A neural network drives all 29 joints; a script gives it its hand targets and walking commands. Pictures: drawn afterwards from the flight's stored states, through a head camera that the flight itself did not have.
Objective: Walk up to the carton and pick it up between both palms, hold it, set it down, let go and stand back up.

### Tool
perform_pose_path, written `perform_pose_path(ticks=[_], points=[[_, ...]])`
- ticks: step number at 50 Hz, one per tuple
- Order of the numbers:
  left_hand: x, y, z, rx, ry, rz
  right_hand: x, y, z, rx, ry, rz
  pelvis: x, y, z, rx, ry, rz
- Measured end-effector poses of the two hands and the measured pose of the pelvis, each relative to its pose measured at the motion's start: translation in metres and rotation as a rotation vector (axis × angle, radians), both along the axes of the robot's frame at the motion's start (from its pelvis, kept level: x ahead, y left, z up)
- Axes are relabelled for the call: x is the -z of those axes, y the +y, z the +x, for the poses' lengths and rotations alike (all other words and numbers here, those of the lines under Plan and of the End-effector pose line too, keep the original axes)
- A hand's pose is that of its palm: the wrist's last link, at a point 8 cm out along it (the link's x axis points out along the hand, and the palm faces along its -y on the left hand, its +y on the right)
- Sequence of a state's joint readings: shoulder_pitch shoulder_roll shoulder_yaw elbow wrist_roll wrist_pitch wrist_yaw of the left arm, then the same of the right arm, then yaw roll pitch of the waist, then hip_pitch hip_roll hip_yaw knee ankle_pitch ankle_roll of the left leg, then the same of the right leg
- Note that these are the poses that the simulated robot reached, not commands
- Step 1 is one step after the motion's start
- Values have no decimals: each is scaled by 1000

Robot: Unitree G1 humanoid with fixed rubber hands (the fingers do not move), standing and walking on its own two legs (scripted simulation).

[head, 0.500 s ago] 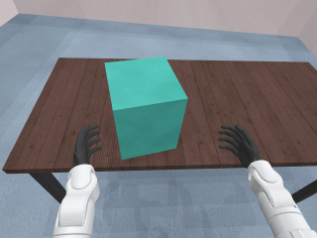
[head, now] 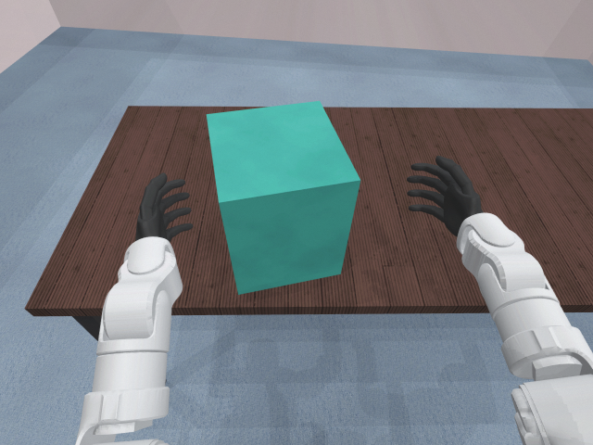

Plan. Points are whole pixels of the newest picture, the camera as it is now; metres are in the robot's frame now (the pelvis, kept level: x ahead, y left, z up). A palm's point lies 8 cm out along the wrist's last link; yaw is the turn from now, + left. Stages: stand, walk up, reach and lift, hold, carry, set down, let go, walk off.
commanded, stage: reach and lift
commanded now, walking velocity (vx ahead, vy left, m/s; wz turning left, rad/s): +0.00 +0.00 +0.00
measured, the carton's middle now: (278, 199) +0.52 +0.09 +0.00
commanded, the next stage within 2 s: none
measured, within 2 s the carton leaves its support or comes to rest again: neither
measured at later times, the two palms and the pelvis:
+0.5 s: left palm (148, 184) +0.38 +0.24 +0.15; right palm (436, 156) +0.49 -0.14 +0.15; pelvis +0.01 +0.00 +0.00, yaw +0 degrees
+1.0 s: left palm (151, 145) +0.43 +0.24 +0.17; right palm (425, 118) +0.53 -0.12 +0.18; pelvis +0.01 +0.01 +0.00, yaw +2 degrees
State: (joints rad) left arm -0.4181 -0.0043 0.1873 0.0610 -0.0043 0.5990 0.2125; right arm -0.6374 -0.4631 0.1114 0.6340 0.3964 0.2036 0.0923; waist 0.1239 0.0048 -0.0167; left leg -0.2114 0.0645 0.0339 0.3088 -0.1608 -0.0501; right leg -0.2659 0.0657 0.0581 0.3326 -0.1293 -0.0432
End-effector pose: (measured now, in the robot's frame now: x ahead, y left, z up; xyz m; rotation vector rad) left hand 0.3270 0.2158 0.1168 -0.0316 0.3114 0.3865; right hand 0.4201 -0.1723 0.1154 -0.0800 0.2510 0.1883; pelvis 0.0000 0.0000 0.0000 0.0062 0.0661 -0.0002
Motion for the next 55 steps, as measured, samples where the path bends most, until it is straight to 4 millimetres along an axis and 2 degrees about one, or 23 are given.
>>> perform_pose_path(ticks=[13,35,49,55], points=[[-21,9,29,-7,-5,0,-22,19,36,-13,8,-4,1,1,1,-4,35,-2],[-43,28,78,-18,-17,17,-49,47,91,-25,0,16,2,4,10,-18,131,-11],[-57,28,104,-7,-29,40,-67,54,110,-9,-13,44,4,7,9,-30,200,-17],[-54,27,110,2,-20,41,-68,55,111,-6,-2,43,4,7,8,-36,219,-19]])
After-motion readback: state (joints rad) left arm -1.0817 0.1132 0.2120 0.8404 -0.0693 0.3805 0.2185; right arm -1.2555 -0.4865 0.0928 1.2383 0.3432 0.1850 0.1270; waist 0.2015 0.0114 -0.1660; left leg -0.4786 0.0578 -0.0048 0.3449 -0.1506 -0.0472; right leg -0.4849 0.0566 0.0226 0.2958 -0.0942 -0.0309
